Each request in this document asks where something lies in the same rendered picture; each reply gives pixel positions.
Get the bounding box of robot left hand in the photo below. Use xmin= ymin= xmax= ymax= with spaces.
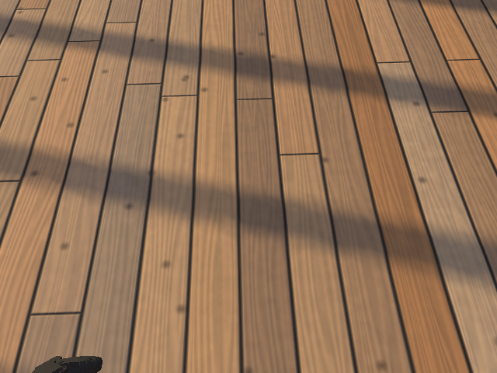
xmin=32 ymin=356 xmax=103 ymax=373

